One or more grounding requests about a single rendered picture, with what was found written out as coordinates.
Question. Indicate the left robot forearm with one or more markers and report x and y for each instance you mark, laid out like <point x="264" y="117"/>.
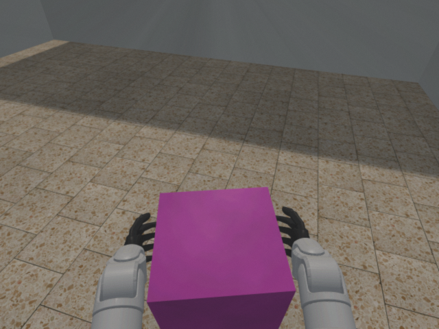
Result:
<point x="119" y="299"/>

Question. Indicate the right robot hand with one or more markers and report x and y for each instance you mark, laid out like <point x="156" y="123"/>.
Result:
<point x="296" y="231"/>

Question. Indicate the right robot forearm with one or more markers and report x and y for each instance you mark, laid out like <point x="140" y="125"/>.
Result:
<point x="323" y="294"/>

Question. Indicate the left robot hand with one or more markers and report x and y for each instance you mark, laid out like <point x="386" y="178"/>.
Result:
<point x="135" y="234"/>

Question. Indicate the carton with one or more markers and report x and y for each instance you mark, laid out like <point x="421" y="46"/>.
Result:
<point x="219" y="261"/>

